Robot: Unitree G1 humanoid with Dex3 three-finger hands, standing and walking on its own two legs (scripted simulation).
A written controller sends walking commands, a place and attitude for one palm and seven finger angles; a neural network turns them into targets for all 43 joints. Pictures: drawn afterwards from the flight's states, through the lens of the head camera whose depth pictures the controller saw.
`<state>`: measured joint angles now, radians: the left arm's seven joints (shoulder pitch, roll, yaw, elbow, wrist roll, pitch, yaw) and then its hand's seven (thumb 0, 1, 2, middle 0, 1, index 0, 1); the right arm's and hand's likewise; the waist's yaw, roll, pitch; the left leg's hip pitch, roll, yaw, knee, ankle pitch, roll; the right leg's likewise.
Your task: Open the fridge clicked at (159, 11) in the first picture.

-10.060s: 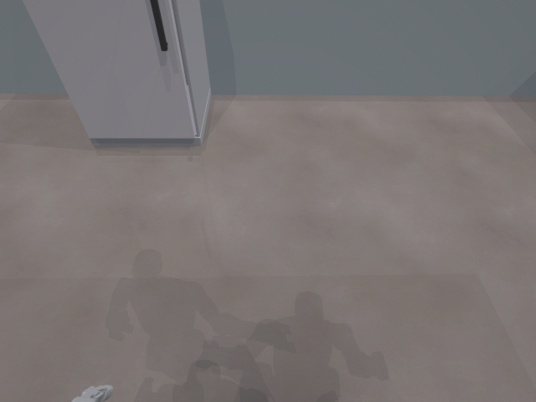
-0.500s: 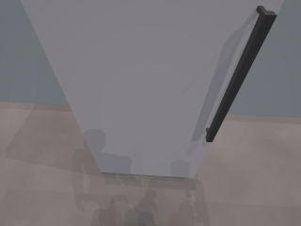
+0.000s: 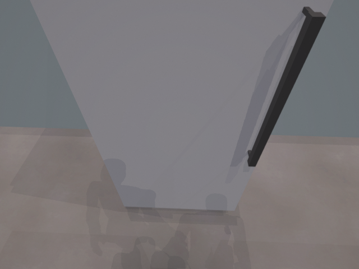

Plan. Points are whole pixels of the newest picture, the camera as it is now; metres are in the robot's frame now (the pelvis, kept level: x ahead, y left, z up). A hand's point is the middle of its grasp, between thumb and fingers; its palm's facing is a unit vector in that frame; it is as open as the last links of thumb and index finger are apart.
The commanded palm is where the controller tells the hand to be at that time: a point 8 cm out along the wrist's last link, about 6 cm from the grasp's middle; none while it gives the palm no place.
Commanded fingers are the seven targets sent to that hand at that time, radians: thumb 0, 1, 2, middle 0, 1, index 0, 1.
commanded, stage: look again from close up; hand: right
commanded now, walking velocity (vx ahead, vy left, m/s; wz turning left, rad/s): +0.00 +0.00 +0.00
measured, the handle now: (271, 107) +0.51 -0.22 +0.09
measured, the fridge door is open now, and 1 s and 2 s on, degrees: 0 0 0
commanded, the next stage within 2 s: raise the hand to about handle height in 0.86 s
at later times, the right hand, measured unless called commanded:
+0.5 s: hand out of the picture -0.01 -0.17 -0.18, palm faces +0.03 +0.99 -0.17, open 7.3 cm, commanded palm none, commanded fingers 0.00 -0.90 -0.90 0.20 0.30 0.20 0.30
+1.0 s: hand out of the picture +0.00 -0.17 -0.17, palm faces +0.08 +0.98 -0.20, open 7.3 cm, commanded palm +0.08 -0.22 -0.07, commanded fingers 0.00 -0.83 -0.87 0.20 0.34 0.20 0.34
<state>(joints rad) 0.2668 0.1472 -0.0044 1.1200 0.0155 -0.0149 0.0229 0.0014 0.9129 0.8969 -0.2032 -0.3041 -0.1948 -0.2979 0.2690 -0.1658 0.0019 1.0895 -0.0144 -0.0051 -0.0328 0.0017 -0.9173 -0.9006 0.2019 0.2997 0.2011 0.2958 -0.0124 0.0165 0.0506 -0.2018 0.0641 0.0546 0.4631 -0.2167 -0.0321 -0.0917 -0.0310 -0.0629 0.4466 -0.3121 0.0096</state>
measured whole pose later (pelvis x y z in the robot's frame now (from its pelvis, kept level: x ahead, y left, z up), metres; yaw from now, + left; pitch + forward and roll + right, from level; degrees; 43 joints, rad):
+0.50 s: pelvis -0.01 +0.00 +0.00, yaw +0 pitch -2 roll +0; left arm 0.30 0.12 0.00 1.13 0.02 -0.02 0.02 0.00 0.91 0.90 -0.20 -0.30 -0.19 -0.30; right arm 0.29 -0.15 0.00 1.09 -0.02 0.00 -0.03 0.00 -0.91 -0.90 0.20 0.30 0.20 0.30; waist -0.01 0.03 0.06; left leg -0.22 0.07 0.05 0.46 -0.19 -0.03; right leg -0.12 -0.03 -0.07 0.46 -0.30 0.00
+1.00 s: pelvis -0.01 +0.00 +0.00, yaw +0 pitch -2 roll +0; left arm 0.30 0.14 -0.01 1.07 0.00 -0.03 0.03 0.00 0.91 0.90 -0.20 -0.30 -0.20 -0.30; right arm 0.32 -0.16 -0.01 0.94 0.02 0.06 -0.05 0.01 -0.93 -0.90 0.20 0.30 0.20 0.30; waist -0.01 0.01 0.06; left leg -0.24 0.06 0.05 0.47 -0.20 -0.03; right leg -0.14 -0.04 -0.07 0.48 -0.30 0.01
